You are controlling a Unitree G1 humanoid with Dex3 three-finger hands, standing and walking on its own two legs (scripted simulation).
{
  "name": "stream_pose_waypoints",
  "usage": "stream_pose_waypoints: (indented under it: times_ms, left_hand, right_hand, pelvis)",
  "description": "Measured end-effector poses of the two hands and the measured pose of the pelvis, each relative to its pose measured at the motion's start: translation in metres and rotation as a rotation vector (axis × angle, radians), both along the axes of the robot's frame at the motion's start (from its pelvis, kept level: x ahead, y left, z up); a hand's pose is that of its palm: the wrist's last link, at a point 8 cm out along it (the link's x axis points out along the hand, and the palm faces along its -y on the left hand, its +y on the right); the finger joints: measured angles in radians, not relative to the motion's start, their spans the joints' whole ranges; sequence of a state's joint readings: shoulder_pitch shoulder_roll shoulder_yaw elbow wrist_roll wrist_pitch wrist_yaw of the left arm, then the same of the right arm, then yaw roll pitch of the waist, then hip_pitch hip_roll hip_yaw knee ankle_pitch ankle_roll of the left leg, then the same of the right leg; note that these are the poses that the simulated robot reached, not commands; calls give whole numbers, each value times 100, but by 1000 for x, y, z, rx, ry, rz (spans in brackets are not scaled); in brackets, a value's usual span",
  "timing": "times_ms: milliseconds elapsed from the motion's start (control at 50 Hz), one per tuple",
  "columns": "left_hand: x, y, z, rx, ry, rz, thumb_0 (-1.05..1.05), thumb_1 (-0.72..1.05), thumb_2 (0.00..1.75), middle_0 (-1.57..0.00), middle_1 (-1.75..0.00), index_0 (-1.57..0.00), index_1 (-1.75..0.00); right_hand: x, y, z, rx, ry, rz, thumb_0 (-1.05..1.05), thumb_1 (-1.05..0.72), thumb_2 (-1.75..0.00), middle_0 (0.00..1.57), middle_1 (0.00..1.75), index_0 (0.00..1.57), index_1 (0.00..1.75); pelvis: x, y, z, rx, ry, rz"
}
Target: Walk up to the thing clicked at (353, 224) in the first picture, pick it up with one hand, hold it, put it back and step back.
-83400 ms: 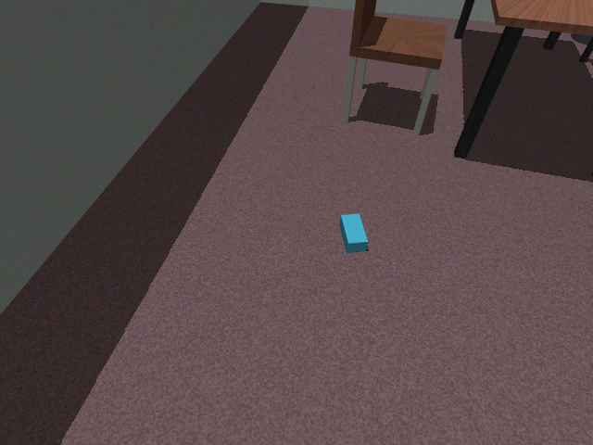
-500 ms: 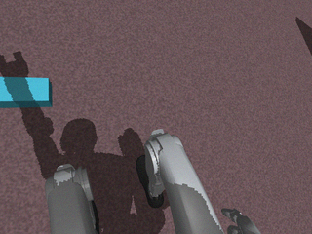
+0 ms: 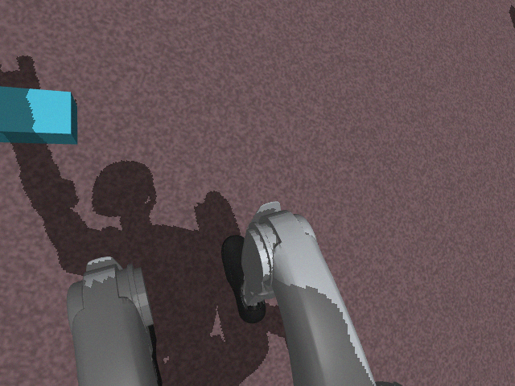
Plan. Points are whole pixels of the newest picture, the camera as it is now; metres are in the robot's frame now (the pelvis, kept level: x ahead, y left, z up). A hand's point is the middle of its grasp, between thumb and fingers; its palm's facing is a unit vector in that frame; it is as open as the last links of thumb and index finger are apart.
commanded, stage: go down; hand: left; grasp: from above
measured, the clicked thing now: (25, 116) +0.62 +0.22 -0.36
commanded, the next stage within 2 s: home in 0.42 s
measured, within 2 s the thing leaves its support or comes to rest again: neither
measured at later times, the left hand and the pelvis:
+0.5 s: hand out of the picture +0.53 +0.24 +0.01, palm faces -0.47 -0.08 -0.88, open 11.5 cm; pelvis +0.01 +0.01 +0.08, yaw +2 degrees
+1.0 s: hand out of the picture +0.44 +0.22 +0.12, palm faces -0.48 -0.33 -0.82, open 8.0 cm; pelvis +0.05 +0.00 +0.20, yaw +2 degrees
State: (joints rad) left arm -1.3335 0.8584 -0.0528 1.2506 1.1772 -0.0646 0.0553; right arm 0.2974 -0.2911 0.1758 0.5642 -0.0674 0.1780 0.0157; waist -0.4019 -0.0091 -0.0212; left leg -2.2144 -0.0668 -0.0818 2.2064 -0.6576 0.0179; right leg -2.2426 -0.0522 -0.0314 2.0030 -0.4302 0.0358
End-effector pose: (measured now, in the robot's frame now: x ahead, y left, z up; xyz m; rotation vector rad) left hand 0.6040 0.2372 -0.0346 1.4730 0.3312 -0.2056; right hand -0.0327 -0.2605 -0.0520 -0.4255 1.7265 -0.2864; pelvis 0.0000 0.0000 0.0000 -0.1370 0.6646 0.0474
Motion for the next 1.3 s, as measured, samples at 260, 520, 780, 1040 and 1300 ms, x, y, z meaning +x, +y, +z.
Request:
stream_pose_waypoints:
  times_ms: [260, 520, 780, 1040, 1300]
  left_hand:
    - [-16, -9, 79, 4, 132, -13, 0, -11, 73, -36, -63, -38, -62]
    - [-73, 11, 108, -14, 140, -95, 0, -6, 66, -40, -65, -42, -62]
    - [-69, 9, 174, 9, 111, -117, 0, 27, 83, -27, -52, -27, -51]
    - [-173, -4, 218, -296, 155, 62, 0, 78, 89, -22, -34, -22, -34]
    - [-267, -20, 276, -581, 139, 419, 1, 88, 89, -21, -31, -21, -30]
  right_hand:
    - [75, -1, 9, 60, -259, 74, -1, -90, -89, 20, 30, 21, 30]
    - [87, -2, 41, 71, -268, 60, 0, -91, -89, 20, 30, 21, 30]
    - [103, 7, 82, 88, -364, 17, 0, -90, -89, 20, 30, 21, 30]
    - [161, 13, 156, 160, -542, 5, 0, -90, -90, 20, 30, 21, 30]
    - [254, -5, 244, 161, -813, 107, 0, -90, -90, 20, 30, 21, 30]
  pelvis:
    - [7, 3, 45, 10, -27, -3]
    - [11, 7, 85, 36, -56, 8]
    - [22, 9, 133, 45, -90, -1]
    - [51, 0, 216, 88, -214, -8]
    - [78, -17, 289, 115, -366, 17]
